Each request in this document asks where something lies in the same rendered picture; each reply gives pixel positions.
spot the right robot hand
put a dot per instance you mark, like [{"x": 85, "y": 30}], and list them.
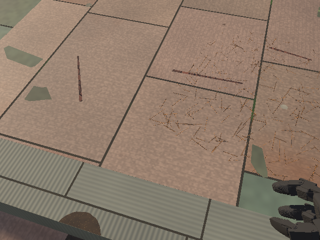
[{"x": 309, "y": 229}]

